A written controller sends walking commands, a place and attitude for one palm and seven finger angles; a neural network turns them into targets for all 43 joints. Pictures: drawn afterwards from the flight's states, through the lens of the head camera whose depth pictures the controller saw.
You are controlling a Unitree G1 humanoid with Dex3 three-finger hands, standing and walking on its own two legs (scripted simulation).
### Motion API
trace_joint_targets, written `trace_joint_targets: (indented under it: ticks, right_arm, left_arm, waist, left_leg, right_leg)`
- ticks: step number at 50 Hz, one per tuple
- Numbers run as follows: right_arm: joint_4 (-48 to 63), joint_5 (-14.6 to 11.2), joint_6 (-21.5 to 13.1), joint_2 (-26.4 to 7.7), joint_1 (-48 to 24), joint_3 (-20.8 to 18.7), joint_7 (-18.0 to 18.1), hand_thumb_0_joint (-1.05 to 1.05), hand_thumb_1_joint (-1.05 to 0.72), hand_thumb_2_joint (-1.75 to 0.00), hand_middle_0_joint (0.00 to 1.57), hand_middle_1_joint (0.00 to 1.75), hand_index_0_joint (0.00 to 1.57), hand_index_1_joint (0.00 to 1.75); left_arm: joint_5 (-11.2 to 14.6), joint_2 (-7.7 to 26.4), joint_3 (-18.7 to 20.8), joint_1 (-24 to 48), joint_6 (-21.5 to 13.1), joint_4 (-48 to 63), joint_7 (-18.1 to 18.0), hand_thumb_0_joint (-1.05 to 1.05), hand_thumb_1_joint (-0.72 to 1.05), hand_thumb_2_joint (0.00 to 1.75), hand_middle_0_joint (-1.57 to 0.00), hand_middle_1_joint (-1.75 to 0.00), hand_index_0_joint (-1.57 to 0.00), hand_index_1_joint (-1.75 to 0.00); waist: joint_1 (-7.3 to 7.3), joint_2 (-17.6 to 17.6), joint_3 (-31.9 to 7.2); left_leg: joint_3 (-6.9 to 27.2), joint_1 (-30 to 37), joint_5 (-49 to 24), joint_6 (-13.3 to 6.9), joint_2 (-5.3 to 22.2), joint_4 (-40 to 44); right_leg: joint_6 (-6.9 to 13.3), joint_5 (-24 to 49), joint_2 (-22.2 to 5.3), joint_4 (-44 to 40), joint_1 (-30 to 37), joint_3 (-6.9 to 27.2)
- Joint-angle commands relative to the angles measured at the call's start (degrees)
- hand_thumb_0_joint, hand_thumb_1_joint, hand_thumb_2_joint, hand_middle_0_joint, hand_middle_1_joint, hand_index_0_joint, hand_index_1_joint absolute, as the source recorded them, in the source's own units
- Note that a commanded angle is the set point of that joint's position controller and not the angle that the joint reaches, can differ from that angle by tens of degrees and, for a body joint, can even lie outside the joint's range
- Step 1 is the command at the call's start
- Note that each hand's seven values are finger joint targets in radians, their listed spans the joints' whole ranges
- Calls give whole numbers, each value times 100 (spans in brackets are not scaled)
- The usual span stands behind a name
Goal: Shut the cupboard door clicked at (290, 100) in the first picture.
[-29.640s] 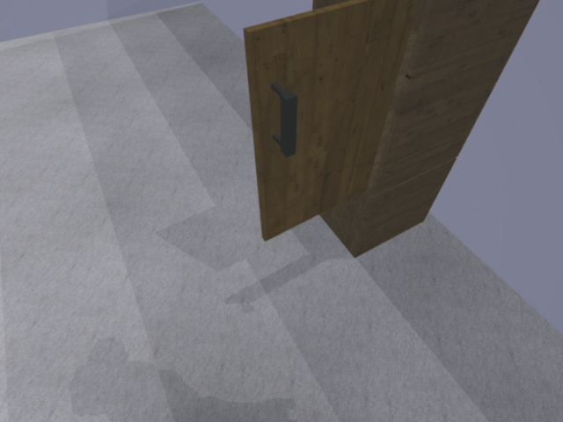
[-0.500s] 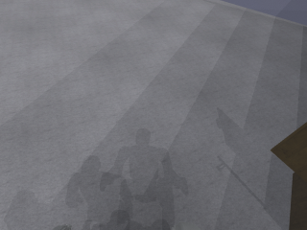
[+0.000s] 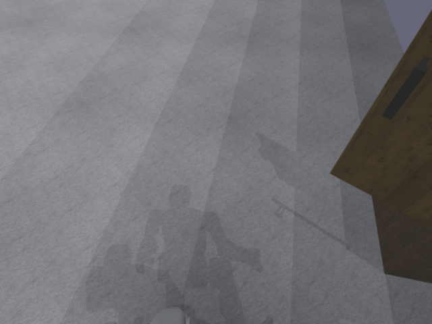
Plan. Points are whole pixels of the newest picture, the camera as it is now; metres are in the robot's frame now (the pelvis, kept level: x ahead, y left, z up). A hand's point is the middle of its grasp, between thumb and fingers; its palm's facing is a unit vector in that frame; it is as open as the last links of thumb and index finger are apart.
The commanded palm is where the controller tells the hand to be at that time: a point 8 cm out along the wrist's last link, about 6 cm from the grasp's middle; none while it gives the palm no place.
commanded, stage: turn to face it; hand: left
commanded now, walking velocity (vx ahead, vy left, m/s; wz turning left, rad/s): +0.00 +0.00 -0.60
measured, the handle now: (406, 88) +0.61 -0.40 +0.08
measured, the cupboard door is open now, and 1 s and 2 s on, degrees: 64 64 64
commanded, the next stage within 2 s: take the last steps up to it in 0.94 s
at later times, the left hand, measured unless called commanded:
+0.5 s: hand (147, 291) +0.20 +0.17 -0.16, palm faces -0.30 -0.91 -0.28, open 7.4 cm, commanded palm none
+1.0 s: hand (165, 285) +0.21 +0.14 -0.18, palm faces -0.44 -0.88 -0.19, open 7.4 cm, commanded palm none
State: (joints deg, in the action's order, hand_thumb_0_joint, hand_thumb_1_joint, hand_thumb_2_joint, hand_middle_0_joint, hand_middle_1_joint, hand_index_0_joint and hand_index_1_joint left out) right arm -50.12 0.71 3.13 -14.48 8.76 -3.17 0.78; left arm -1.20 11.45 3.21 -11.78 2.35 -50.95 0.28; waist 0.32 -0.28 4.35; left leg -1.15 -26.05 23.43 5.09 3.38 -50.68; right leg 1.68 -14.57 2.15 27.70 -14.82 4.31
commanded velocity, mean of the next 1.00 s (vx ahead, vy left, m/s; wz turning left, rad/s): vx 0.00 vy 0.00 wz -0.44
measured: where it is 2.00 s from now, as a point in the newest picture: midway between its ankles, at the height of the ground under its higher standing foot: outside the picture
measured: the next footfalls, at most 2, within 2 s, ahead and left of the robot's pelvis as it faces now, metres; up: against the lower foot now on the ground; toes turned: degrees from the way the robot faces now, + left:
left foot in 0.10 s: +0.07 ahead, +0.14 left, +0.00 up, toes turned -2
right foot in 0.50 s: +0.01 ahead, -0.12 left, +0.00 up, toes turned -23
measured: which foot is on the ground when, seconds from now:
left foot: up 0.00-0.08, down 0.10-0.50, up 0.52-0.90, down 0.92-1.00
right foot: down 0.00-0.10, up 0.12-0.48, down 0.50-0.92, up 0.94-1.00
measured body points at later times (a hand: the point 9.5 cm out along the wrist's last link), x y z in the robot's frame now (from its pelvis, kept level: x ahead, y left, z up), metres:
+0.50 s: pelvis +0.02 -0.01 -0.02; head +0.05 -0.03 +0.43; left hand +0.21 +0.22 -0.14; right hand -0.02 -0.27 -0.17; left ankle +0.03 +0.14 -0.74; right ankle -0.02 -0.11 -0.74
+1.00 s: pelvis +0.06 -0.01 -0.01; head +0.10 +0.00 +0.44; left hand +0.24 +0.18 -0.17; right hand +0.02 -0.26 -0.14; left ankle +0.12 +0.09 -0.74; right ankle -0.04 -0.09 -0.70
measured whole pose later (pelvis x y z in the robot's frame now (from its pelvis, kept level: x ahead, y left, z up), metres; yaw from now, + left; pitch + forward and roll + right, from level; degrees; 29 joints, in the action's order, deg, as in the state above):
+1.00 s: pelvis +0.06 -0.01 -0.01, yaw -30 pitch +1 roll -1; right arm -51.6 1.8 0.7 -10.9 11.1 -0.5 1.6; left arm -0.7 12.8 4.1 -12.3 3.7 -54.3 -0.2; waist 0.4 2.5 2.5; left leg -4.8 -16.8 17.6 -1.1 2.5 -33.2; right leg -0.4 -28.9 2.1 49.5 -20.5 2.9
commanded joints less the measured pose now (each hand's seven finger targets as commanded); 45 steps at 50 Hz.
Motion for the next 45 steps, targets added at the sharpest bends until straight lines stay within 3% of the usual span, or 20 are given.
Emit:
trace_joint_targets:
  ticks: [1, 3, 4, 5, 6, 7, 11, 18, 22, 23, 24, 25, 26, 29, 32, 38, 41, 43, 44, 45]
  right_arm:
    - [479, -59, -213, -397, 124, -69, 67, 0, -90, -90, 20, 30, 20, 30]
    - [317, -68, -265, -473, 521, -85, 92, 0, -90, -90, 20, 30, 20, 30]
    - [307, -7, -335, -853, 692, -131, 123, 0, -90, -90, 20, 30, 20, 30]
    - [348, 64, -352, -1367, 826, -215, 136, 0, -90, -90, 20, 30, 20, 30]
    - [374, 105, -309, -1354, 906, -196, 157, 0, -90, -90, 20, 30, 20, 30]
    - [469, 132, -312, -1153, 639, -131, 166, 0, -90, -90, 20, 30, 20, 30]
    - [525, 137, -325, -864, 315, -54, 194, 0, -90, -90, 20, 30, 20, 30]
    - [300, 124, -278, -1010, 653, -176, 116, 0, -90, -90, 20, 30, 20, 30]
    - [280, 100, -243, -1107, 481, -246, 61, 0, -90, -90, 20, 30, 20, 30]
    - [305, 67, -235, -1062, 445, -243, 36, 0, -90, -90, 20, 30, 20, 30]
    - [407, 6, -226, -746, 390, -185, 5, 0, -90, -90, 20, 30, 20, 30]
    - [700, 8, -203, -409, 18, -69, -2, 0, -90, -90, 20, 30, 20, 30]
    - [677, -8, -125, -580, -4, -59, 59, 0, -90, -90, 20, 30, 20, 30]
    - [414, 21, -147, -601, 85, -76, 59, 0, -90, -90, 20, 30, 20, 30]
    - [244, 28, -117, -450, 338, -52, 12, 0, -90, -90, 20, 30, 20, 30]
    - [270, -8, -144, -347, 113, -28, 23, 0, -90, -90, 20, 30, 20, 30]
    - [223, -24, -176, -284, 246, -17, 47, 0, -90, -90, 20, 30, 20, 30]
    - [63, -27, -236, -282, 654, 0, 67, 0, -90, -90, 20, 30, 20, 30]
    - [-16, -13, -295, -442, 858, -8, 85, 0, -90, -90, 20, 30, 20, 30]
    - [-20, 60, -368, -888, 965, -62, 106, 0, -90, -90, 20, 30, 20, 30]
  left_arm:
    - [-30, 1356, 394, 54, -99, 428, -83, 0, 90, 90, -20, -30, -20, -30]
    - [14, 1206, 370, 240, -61, 446, -81, 0, 90, 90, -20, -30, -20, -30]
    - [78, 927, 314, 145, -28, 536, -60, 0, 90, 90, -20, -30, -20, -30]
    - [118, 670, 246, 14, -30, 609, 2, 0, 90, 90, -20, -30, -20, -30]
    - [50, 844, 271, 158, -33, 627, 5, 0, 90, 90, -20, -30, -20, -30]
    - [7, 867, 311, 65, -21, 592, 44, 0, 90, 90, -20, -30, -20, -30]
    - [4, 753, 319, 170, 90, 463, 163, 0, 90, 90, -20, -30, -20, -30]
    - [3, 582, 241, 510, 91, 607, 228, 0, 90, 90, -20, -30, -20, -30]
    - [2, 659, 253, 199, 19, 502, 216, 0, 90, 90, -20, -30, -20, -30]
    - [-15, 849, 287, -111, -27, 412, 191, 0, 90, 90, -20, -30, -20, -30]
    - [-67, 1372, 388, -552, -106, 292, 125, 0, 90, 90, -20, -30, -20, -30]
    - [-38, 1877, 474, -820, -151, 195, 28, 0, 90, 90, -20, -30, -20, -30]
    - [19, 1890, 453, -904, -139, 169, -46, 0, 90, 90, -20, -30, -20, -30]
    - [12, 1309, 328, 58, -128, 377, -146, 0, 90, 90, -20, -30, -20, -30]
    - [12, 1165, 263, 153, -180, 412, -120, 0, 90, 90, -20, -30, -20, -30]
    - [-28, 1208, 289, -202, -182, 199, -116, 0, 90, 90, -20, -30, -20, -30]
    - [-42, 1223, 318, 12, -146, 213, -123, 0, 90, 90, -20, -30, -20, -30]
    - [-8, 1108, 297, 204, -121, 188, -131, 0, 90, 90, -20, -30, -20, -30]
    - [39, 970, 253, 199, -98, 219, -118, 0, 90, 90, -20, -30, -20, -30]
    - [81, 631, 199, -70, -75, 245, -97, 0, 90, 90, -20, -30, -20, -30]
  waist:
    - [-12, 988, -827]
    - [-228, 742, -902]
    - [-256, -241, -1030]
    - [-259, -1796, -1068]
    - [-343, -1389, -955]
    - [-175, -917, -820]
    - [-48, -1057, -537]
    - [-244, -1356, -609]
    - [-35, -1130, -697]
    - [149, -741, -765]
    - [388, 640, -993]
    - [536, 1882, -836]
    - [529, 1484, -878]
    - [93, 1408, -678]
    - [-71, 982, -908]
    - [99, 790, -794]
    - [-14, 907, -642]
    - [-227, 810, -613]
    - [-290, 359, -702]
    - [-227, -981, -881]
  left_leg:
    - [-6, 416, -138, -50, -172, 1225]
    - [8, 1585, -1181, -85, -119, 2523]
    - [791, 2322, -1385, -335, 724, 3177]
    - [2061, 2696, -2448, -969, 2099, 3373]
    - [2112, 2251, -2880, -1427, 2496, 3278]
    - [1717, 1927, -2872, -1496, 2299, 3307]
    - [367, 1934, -3744, -1232, 1629, 3004]
    - [-321, 2086, -3379, -1162, 1689, 2788]
    - [-600, 1621, -2782, -875, 1672, 2171]
    - [-746, 1147, -2409, -632, 1463, 1592]
    - [-1163, 320, -1083, -267, 889, 439]
    - [-896, -902, 1490, -56, 109, -915]
    - [-75, -949, 1385, -127, 225, -1624]
    - [165, -1106, 345, -62, 400, -1759]
    - [-16, -525, -71, 5, 206, -1187]
    - [-98, -313, -8, -20, -17, -42]
    - [-102, 322, -113, -94, -90, 857]
    - [-74, 1214, -1069, -142, -123, 2073]
    - [45, 1854, -1562, -210, 73, 2697]
    - [1211, 2310, -2439, -579, 1136, 3049]
  right_leg:
    - [827, 2701, -1347, -303, 549, 1655]
    - [402, 2036, -959, 93, -178, 1508]
    - [90, 798, -361, 671, -951, 1041]
    - [-250, -1720, 271, 2015, -1752, 102]
    - [-285, -2203, 21, 3146, -1648, -45]
    - [-331, -1901, -131, 3663, -1619, -49]
    - [-499, -1300, -329, 3885, -1749, -340]
    - [-450, -1055, -320, 2180, -1111, -906]
    - [-280, -221, -191, 694, -32, -1089]
    - [-174, 411, -257, -3, 699, -942]
    - [179, 1248, -1259, -678, 1515, 359]
    - [841, 3193, -2398, -830, 1606, 2043]
    - [1212, 3009, -2579, -878, 1290, 2000]
    - [991, 2572, -1793, -712, 1054, 1205]
    - [843, 2932, -1461, -605, 837, 654]
    - [981, 2874, -1538, -634, 1012, 1059]
    - [917, 2517, -1491, -553, 509, 1186]
    - [599, 1964, -1251, -234, 6, 1116]
    - [345, 1508, -929, 93, -340, 869]
    - [7, 58, -211, 908, -944, 345]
